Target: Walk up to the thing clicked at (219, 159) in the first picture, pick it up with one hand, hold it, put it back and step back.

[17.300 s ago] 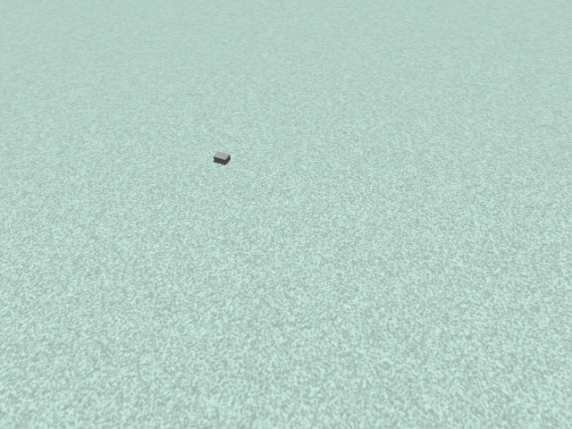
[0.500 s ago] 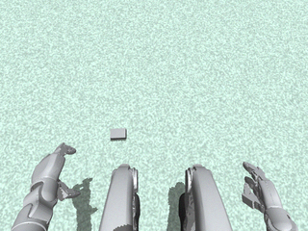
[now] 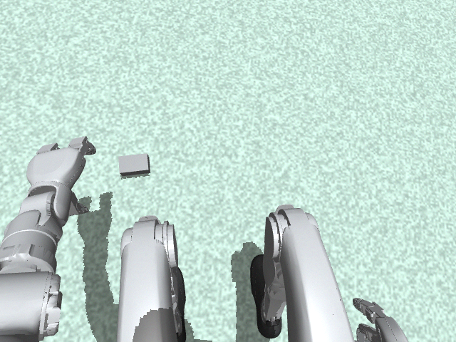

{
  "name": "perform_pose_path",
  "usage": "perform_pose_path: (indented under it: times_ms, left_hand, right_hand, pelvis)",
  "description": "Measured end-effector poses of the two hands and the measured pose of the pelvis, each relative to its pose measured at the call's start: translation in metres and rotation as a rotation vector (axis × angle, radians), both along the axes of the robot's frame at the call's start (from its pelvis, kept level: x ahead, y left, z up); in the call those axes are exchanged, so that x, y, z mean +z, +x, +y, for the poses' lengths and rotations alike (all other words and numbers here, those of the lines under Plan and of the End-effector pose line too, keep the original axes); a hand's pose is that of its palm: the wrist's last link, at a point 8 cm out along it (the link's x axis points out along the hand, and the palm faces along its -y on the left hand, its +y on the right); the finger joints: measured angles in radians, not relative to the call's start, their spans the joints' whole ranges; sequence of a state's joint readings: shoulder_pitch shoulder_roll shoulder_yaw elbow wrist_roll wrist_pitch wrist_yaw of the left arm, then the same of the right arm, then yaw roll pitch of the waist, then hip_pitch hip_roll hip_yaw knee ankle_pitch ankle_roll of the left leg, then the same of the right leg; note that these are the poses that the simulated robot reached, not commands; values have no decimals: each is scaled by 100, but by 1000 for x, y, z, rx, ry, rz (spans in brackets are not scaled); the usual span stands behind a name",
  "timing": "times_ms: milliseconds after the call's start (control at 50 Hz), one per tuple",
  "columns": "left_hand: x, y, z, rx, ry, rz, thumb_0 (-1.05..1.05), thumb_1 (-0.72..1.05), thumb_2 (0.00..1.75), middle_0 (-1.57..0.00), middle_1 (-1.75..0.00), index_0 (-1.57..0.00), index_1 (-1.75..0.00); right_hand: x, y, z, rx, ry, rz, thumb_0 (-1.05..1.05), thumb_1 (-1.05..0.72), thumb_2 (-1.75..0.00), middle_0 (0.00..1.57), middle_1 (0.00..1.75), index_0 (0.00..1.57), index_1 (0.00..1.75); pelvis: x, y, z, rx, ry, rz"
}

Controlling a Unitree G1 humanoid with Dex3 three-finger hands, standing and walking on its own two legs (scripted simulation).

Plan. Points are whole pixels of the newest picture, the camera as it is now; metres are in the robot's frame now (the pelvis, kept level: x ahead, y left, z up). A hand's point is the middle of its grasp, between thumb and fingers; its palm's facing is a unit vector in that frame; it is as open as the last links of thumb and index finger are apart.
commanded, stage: rise first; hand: left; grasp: from above
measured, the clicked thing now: (134, 164) +0.51 +0.23 -0.38
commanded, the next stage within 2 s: none
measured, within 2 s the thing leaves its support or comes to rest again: neither
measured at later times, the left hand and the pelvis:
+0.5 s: hand (91, 172) +0.44 +0.28 -0.22, palm faces -0.45 -0.04 -0.89, open 12.7 cm; pelvis +0.01 +0.00 -0.04, yaw -1 degrees
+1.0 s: hand (99, 167) +0.46 +0.28 -0.24, palm faces -0.45 -0.06 -0.89, open 12.9 cm; pelvis +0.02 +0.00 -0.06, yaw -3 degrees
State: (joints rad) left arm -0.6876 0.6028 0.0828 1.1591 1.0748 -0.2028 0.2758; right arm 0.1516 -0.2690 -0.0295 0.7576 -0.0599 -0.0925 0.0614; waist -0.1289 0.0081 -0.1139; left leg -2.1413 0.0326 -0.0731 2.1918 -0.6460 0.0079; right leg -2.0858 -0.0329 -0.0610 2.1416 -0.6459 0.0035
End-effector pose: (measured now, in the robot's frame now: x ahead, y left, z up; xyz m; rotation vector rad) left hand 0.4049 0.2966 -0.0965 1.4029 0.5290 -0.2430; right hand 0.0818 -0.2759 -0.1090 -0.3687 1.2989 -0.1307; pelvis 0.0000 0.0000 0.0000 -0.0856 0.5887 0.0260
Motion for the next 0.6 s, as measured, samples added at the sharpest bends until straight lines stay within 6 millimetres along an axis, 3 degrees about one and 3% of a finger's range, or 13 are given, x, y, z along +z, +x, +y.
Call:
perform_pose_path:
  times_ms: [260, 600]
  left_hand:
    - [-41, 25, -5, -101, 65, -2, 0, -29, 82, -32, -73, -31, -75]
    - [-70, 49, -13, -97, 87, -23, 0, -28, 79, -32, -76, -32, -76]
  right_hand:
    - [-20, -9, 1, 16, -16, 78, 0, -90, -90, 20, 30, 21, 30]
    - [-46, -8, 7, 44, 16, 119, 0, -91, -90, 20, 30, 21, 30]
  pelvis:
    - [-27, 4, 5, -3, -15, 14]
    - [-48, 11, 2, -18, -14, 23]
